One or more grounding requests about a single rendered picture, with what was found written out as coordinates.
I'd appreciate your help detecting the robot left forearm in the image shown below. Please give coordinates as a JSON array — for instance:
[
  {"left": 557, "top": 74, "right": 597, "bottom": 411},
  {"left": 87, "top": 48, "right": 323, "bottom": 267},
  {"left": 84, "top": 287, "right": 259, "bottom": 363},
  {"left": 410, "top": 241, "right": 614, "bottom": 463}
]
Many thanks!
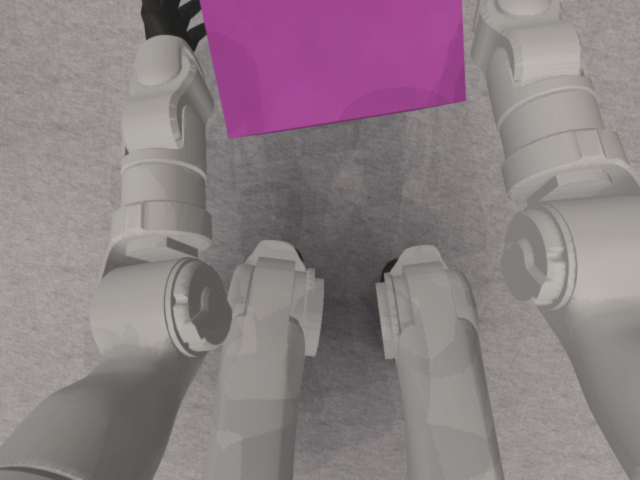
[{"left": 90, "top": 35, "right": 214, "bottom": 340}]

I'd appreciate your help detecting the right robot shin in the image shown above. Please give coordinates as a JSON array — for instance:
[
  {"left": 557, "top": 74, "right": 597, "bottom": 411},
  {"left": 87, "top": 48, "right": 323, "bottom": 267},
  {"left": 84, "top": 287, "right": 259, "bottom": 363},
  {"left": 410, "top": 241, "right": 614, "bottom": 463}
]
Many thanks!
[{"left": 390, "top": 245, "right": 479, "bottom": 336}]

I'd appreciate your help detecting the robot right upper arm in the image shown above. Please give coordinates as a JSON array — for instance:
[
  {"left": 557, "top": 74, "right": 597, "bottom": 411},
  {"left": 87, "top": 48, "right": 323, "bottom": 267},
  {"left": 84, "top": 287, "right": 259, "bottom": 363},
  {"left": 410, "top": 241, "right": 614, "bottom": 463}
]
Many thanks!
[{"left": 500, "top": 194, "right": 640, "bottom": 480}]

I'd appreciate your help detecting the robot left upper arm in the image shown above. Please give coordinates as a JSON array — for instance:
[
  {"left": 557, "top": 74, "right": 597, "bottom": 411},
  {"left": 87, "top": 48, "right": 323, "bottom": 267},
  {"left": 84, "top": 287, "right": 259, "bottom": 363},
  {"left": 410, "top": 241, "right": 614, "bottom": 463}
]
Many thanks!
[{"left": 0, "top": 257, "right": 232, "bottom": 480}]

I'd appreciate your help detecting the carton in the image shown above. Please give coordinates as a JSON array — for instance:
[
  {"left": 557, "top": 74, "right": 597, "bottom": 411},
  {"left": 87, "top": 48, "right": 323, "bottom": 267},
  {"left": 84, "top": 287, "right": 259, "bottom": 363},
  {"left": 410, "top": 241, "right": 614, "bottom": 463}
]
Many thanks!
[{"left": 200, "top": 0, "right": 466, "bottom": 138}]

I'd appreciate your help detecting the robot left hand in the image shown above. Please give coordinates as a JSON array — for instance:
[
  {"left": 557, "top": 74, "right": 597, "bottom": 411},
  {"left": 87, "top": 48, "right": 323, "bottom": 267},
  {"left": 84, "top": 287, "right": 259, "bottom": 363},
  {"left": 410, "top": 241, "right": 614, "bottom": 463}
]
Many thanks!
[{"left": 141, "top": 0, "right": 207, "bottom": 52}]

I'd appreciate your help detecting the robot right forearm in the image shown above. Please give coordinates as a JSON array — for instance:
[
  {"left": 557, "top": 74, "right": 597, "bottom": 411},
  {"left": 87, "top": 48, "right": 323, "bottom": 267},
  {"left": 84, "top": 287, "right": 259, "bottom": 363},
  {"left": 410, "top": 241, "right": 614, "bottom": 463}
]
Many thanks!
[{"left": 471, "top": 0, "right": 640, "bottom": 206}]

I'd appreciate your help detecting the robot right foot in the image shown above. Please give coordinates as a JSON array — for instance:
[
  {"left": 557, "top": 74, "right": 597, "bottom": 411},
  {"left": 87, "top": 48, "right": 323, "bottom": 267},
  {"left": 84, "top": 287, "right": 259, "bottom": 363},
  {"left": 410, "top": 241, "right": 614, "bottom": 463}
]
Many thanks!
[{"left": 381, "top": 258, "right": 399, "bottom": 283}]

